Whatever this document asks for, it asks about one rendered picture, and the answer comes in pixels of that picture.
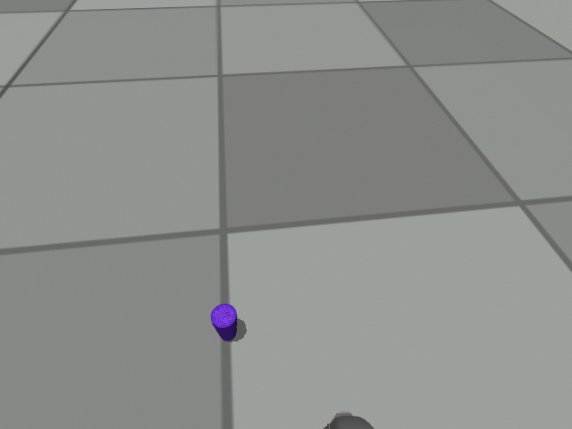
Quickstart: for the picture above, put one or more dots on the cup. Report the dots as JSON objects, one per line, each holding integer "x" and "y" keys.
{"x": 224, "y": 320}

